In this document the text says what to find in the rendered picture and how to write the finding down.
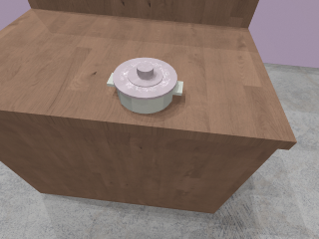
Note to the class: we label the lid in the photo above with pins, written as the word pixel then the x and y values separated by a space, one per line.
pixel 130 84

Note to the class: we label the pot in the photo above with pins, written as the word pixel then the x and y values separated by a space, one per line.
pixel 147 106

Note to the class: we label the knob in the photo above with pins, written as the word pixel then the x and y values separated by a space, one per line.
pixel 145 69

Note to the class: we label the table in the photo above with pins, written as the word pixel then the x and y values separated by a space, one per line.
pixel 65 132

